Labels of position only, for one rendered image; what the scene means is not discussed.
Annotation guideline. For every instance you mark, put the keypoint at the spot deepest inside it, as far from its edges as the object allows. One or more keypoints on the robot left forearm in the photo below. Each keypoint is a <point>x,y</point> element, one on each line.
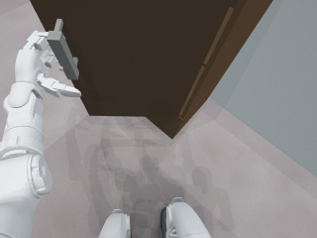
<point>25,127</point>

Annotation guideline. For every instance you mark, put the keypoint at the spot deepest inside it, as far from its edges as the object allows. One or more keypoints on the robot shin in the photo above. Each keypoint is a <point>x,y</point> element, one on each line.
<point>117,211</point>
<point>172,233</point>

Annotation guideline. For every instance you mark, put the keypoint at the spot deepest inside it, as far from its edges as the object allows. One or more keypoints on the robot left upper arm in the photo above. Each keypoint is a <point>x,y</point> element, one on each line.
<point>24,180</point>

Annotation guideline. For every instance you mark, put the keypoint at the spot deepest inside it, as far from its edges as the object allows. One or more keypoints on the right robot shin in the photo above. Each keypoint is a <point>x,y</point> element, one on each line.
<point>172,233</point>

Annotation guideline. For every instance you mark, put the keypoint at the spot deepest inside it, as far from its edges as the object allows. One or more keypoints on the cupboard door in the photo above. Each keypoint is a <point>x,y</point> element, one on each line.
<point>136,58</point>

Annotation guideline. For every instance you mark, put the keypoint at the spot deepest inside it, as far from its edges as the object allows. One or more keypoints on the left robot hand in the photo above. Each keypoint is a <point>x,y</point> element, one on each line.
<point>29,65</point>

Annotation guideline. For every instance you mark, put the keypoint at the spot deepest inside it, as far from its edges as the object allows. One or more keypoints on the left robot shin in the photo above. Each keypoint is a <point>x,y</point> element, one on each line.
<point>117,211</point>

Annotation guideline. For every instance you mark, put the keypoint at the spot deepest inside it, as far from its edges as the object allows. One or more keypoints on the handle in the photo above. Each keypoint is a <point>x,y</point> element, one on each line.
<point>62,52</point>

